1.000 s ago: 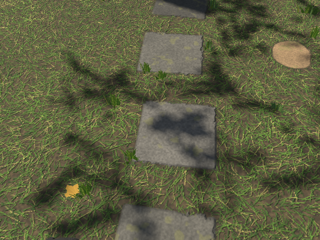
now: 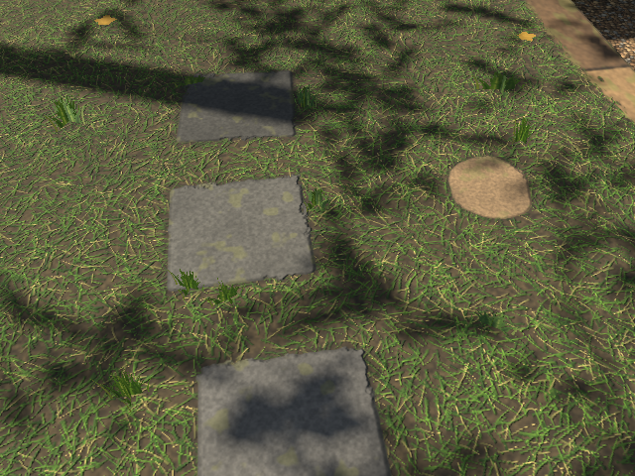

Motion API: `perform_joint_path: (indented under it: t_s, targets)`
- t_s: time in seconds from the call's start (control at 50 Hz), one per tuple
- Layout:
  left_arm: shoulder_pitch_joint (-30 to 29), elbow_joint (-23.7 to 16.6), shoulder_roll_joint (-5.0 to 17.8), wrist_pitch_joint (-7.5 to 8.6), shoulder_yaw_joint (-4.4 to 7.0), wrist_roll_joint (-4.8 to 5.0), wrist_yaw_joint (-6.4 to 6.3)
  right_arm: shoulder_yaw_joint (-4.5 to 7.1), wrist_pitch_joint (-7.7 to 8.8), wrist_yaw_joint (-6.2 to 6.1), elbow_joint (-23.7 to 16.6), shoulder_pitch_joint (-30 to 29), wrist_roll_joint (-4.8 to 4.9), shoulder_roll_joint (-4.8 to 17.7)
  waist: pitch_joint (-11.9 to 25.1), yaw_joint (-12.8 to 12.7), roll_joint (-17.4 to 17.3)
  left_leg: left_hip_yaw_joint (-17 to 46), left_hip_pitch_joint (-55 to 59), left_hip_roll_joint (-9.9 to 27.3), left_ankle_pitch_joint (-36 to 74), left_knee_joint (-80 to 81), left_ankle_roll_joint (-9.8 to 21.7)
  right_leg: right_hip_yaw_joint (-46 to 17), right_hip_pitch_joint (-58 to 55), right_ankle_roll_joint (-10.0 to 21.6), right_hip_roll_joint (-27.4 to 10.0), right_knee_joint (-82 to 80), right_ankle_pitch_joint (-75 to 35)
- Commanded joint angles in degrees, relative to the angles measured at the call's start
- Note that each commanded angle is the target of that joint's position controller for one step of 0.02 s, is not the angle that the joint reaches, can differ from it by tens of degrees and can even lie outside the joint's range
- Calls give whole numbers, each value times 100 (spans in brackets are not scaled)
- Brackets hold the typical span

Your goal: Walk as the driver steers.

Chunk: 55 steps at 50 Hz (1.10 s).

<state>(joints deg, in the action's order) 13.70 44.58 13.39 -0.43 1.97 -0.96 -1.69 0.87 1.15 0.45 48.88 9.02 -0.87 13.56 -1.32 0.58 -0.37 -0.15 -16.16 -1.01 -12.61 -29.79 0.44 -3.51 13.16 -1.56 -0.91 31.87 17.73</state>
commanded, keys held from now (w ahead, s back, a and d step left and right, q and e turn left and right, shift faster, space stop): no key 1.00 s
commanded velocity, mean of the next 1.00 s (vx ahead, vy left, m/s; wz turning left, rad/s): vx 0.01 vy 0.00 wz -0.01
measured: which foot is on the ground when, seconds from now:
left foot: down 0.00-1.00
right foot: down 0.00-1.00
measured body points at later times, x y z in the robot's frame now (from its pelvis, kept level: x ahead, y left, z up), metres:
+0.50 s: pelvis +0.02 -0.01 +0.00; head +0.03 -0.01 +0.45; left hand +0.09 +0.25 -0.14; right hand +0.11 -0.27 -0.14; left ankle +0.04 +0.12 -0.73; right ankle -0.01 -0.14 -0.73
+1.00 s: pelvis +0.01 -0.01 +0.00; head +0.02 -0.01 +0.45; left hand +0.02 +0.24 -0.15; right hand +0.06 -0.26 -0.15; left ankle +0.04 +0.12 -0.73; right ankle -0.01 -0.14 -0.73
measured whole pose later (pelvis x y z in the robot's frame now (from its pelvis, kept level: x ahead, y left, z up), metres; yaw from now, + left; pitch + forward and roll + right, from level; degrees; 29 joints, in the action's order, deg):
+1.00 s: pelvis +0.01 -0.01 +0.00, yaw +1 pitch -2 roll +0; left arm 16.3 61.8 10.9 0.6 0.7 -0.2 -2.5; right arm 1.4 -0.9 -2.2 63.9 10.4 0.0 11.9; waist -2.3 0.5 -0.2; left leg 1.5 -13.9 0.0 -13.1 -28.5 -0.4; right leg -1.7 9.2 -0.8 0.0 27.8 17.1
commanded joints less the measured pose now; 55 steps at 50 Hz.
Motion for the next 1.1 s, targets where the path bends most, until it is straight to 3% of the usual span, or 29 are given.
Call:
perform_joint_path:
  t_s: [0.02,0.24,0.56,1.1]
  targets:
    - [99,-234,681,102,164,27,-27,134,65,-27,-201,-152,31,553,280,-48,217,265,303,270,783,314,129,-229,6,210,-226,-505,-1191]
    - [85,160,606,101,150,54,-33,180,-88,-141,368,-216,77,644,260,-16,48,293,630,303,1222,262,98,-94,-105,197,-126,-561,-1589]
    - [175,956,520,115,86,59,-76,194,-173,-238,1027,-216,85,599,23,1,56,265,630,257,766,472,69,67,-45,165,-29,-846,-1018]
    - [659,1728,241,139,-61,82,-93,111,-165,-294,1379,364,94,364,-178,-19,32,240,483,196,406,601,67,185,156,167,38,-1004,-558]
